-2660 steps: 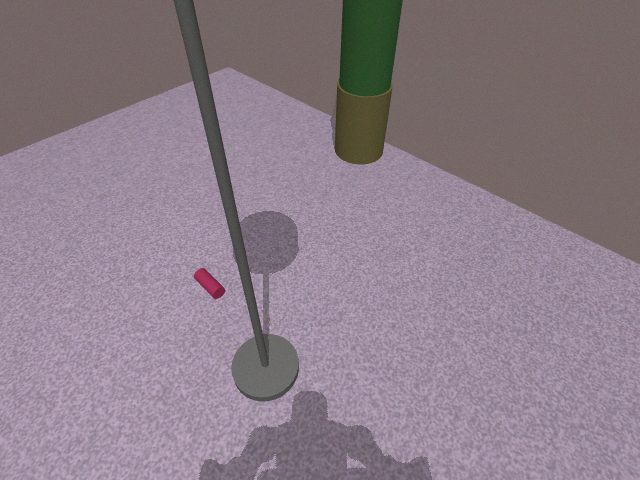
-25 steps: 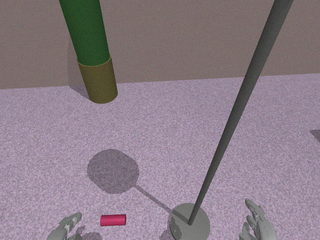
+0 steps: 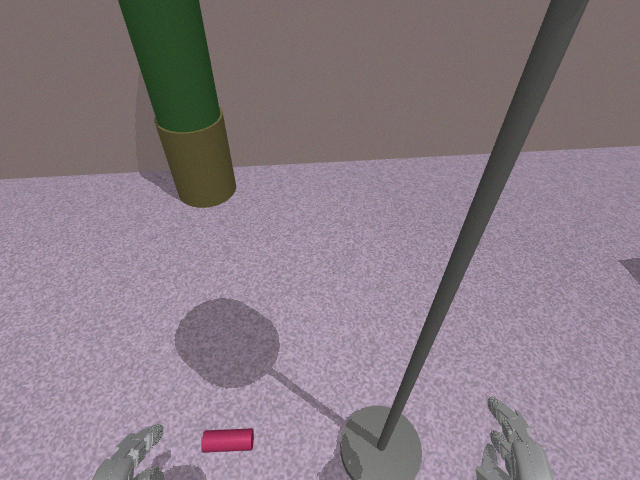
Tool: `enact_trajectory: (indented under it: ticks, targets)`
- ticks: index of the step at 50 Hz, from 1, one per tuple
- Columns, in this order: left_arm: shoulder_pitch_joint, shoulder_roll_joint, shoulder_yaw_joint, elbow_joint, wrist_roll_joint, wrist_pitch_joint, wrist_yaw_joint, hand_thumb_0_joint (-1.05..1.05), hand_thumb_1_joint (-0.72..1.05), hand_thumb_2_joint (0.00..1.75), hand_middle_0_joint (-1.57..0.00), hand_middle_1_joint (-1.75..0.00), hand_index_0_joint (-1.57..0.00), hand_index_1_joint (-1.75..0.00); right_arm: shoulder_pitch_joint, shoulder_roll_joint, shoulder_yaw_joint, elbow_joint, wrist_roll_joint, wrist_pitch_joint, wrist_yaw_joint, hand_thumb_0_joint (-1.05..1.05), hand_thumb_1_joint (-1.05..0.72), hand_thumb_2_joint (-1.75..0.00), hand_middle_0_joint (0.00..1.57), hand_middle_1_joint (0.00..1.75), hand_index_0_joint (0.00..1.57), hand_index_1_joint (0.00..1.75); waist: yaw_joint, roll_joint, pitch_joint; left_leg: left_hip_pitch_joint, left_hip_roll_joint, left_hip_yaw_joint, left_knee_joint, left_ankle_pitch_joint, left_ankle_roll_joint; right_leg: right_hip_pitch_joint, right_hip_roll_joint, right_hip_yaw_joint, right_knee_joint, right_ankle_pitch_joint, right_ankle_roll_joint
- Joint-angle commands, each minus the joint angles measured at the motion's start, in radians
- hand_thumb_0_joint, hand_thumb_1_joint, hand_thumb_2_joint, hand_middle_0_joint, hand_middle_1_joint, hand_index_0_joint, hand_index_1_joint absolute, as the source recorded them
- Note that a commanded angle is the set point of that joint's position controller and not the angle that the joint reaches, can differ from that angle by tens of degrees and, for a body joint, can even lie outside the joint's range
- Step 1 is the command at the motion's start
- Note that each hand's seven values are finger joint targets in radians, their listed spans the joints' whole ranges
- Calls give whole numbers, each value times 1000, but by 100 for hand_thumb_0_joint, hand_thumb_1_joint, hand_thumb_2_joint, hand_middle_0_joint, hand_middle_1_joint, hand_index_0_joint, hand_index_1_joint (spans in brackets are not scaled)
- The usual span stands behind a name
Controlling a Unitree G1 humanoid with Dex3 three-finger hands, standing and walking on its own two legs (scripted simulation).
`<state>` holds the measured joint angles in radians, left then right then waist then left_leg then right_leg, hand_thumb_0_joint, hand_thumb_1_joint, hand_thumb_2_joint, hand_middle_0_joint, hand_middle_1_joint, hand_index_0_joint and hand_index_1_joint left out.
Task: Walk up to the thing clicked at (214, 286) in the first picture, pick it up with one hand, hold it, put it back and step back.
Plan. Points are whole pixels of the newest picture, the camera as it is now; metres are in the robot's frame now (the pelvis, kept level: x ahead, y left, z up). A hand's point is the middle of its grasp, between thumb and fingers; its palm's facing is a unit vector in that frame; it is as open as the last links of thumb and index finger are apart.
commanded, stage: stand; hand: left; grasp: from above
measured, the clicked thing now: (228, 440) +0.41 +0.24 -0.69
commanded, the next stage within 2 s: none
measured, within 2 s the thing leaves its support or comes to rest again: neither
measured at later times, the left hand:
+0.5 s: hand out of the picture +0.07 +0.24 -0.11, palm faces +0.04 -0.94 -0.33, open 7.4 cm
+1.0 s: hand out of the picture +0.03 +0.25 -0.10, palm faces +0.04 -0.94 -0.34, open 7.4 cm
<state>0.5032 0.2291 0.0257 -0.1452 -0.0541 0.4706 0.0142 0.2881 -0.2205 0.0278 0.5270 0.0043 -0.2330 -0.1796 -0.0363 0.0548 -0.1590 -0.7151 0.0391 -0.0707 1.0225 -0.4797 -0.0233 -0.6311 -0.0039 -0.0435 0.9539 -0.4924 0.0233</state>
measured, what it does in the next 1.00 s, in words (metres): rises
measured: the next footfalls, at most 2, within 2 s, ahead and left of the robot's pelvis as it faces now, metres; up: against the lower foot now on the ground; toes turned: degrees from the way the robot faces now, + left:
none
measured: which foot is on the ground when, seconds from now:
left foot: down 0.00-1.00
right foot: down 0.00-1.00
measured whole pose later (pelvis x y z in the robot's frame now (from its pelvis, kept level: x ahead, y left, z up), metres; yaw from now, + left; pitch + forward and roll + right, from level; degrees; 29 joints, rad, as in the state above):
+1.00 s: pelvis -0.01 +0.00 +0.07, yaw +1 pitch -4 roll -1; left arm 0.17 0.30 0.03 1.13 0.03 0.01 0.02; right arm 0.14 -0.30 -0.04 1.11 -0.03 0.00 -0.01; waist 0.02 0.02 0.07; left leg -0.16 0.00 -0.04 0.42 -0.19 -0.01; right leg -0.09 -0.04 -0.03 0.38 -0.22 0.04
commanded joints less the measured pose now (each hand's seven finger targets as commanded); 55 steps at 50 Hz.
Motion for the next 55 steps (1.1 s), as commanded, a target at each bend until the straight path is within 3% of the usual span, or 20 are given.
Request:
enact_trajectory:
  ticks: [1,2,3,4,5,6,8,11,17,24,30,41,55]
  targets:
    - [-17,104,69,-194,6,-55,11,0,90,90,-20,-30,-20,-30,-75,-119,-51,-165,4,-53,-13,0,-90,-90,20,30,20,30,-2,-3,-75,119,-30,26,-178,172,30,4,33,-32,-151,164,-24]
    - [-21,104,68,-194,5,-56,10,0,90,90,-20,-30,-20,-30,-73,-119,-51,-169,5,-51,-12,0,-90,-90,20,30,20,30,-2,-2,-79,121,-31,27,-174,180,31,6,32,-30,-153,172,-22]
    - [-322,197,63,157,123,-270,51,0,90,90,-20,-30,-20,-30,-126,-233,-87,89,-116,55,47,0,-90,-90,20,30,20,30,74,-71,157,104,-7,-9,-263,335,81,214,-51,42,-186,168,-51]
    - [-230,213,85,328,127,-338,43,0,90,90,-20,-30,-20,-30,-135,-245,-104,104,-117,94,76,0,-90,-90,20,30,20,30,74,-136,73,172,-16,27,-243,316,99,227,-72,122,-234,157,-86]
    - [-221,218,79,376,130,-372,38,0,90,90,-20,-30,-20,-30,-139,-236,-103,99,-120,110,94,0,-90,-90,20,30,20,30,59,-155,50,216,-17,32,-240,300,103,215,-90,164,-254,161,-102]
    - [-236,217,73,407,127,-392,31,0,90,90,-20,-30,-20,-30,-121,-232,-99,91,-116,124,109,0,-90,-90,20,30,20,30,38,-98,73,231,-20,16,-264,317,93,188,-64,140,-248,200,-101]
    - [-267,220,62,487,121,-423,25,0,90,90,-20,-30,-20,-30,-116,-209,-94,138,-68,130,144,0,-90,-90,20,30,20,30,59,-40,33,299,-15,0,-308,318,92,269,-76,115,-227,259,-78]
    - [-293,205,72,603,103,-434,25,0,90,90,-20,-30,-20,-30,-142,-211,-106,176,-49,146,161,0,-90,-90,20,30,20,30,66,-95,25,365,-16,5,-316,345,84,265,-82,122,-278,289,-66]
    - [-316,201,72,800,103,-467,30,0,90,90,-20,-30,-20,-30,-168,-226,-119,257,-55,175,163,0,-90,-90,20,30,20,30,71,-35,82,387,21,-62,-444,227,98,316,-68,80,-348,199,-46]
    - [-305,214,66,964,88,-484,33,0,90,90,-20,-30,-20,-30,-127,-241,-113,360,-45,186,149,0,-90,-90,20,30,20,30,56,-26,95,492,34,-55,-491,464,84,403,-89,85,-425,395,-47]
    - [-316,225,55,1075,83,-480,35,0,90,90,-20,-30,-20,-30,-143,-246,-105,429,-33,201,142,0,-90,-90,20,30,20,30,51,-32,150,518,42,-60,-585,400,66,457,-96,82,-522,353,-39]
    - [-342,241,45,1191,86,-486,27,0,90,90,-20,-30,-20,-30,-176,-257,-101,500,-27,212,149,0,-90,-90,20,30,20,30,51,-39,210,532,49,-69,-697,263,53,495,-101,81,-632,279,-26]
    - [-378,268,44,1238,81,-489,18,0,90,90,-20,-30,-20,-30,-185,-275,-89,538,-25,211,155,0,-90,-90,20,30,20,30,46,-38,193,547,58,-64,-722,293,48,522,-115,90,-665,301,-29]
